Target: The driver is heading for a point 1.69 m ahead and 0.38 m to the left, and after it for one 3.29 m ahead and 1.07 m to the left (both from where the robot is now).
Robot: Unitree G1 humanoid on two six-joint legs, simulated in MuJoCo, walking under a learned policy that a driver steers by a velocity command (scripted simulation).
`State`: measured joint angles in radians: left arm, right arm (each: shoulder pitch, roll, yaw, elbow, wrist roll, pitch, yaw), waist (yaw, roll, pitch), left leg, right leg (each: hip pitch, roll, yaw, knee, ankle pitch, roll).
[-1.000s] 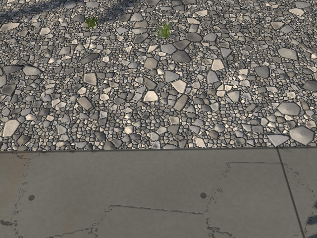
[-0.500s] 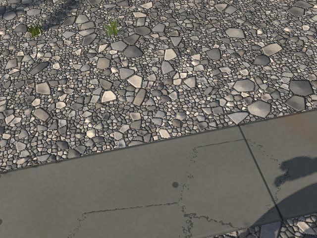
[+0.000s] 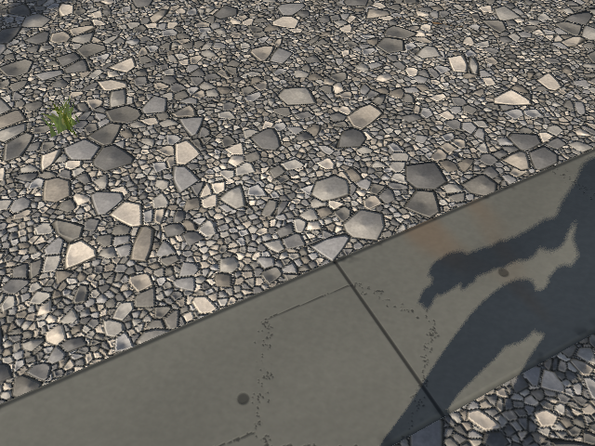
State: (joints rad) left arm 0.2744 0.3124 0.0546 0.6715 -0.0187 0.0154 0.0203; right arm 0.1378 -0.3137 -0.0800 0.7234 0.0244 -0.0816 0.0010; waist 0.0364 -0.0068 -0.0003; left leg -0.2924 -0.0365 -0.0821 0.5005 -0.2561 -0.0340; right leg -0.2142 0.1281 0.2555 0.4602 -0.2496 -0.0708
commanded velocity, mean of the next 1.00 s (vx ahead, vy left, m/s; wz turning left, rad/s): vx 0.46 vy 0.00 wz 0.21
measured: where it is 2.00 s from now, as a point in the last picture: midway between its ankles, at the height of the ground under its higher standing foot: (245, 276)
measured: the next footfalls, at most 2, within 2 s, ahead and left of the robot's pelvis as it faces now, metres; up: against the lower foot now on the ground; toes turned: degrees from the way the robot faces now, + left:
left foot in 0.04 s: +0.06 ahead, +0.13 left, +0.00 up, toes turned -6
right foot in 0.46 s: +0.34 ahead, -0.15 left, +0.00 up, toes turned +1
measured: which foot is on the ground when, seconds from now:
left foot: up 0.00-0.02, down 0.04-0.46, up 0.48-0.94, down 0.96-1.00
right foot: down 0.00-0.02, up 0.04-0.44, down 0.46-0.96, up 0.98-1.00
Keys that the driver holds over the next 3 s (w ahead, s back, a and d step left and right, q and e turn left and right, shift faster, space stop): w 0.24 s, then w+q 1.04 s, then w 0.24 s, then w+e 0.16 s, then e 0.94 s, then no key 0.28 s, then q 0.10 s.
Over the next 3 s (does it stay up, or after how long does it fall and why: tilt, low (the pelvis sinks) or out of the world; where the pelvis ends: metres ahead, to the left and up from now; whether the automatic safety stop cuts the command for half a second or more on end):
stays up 1.00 0.25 0.00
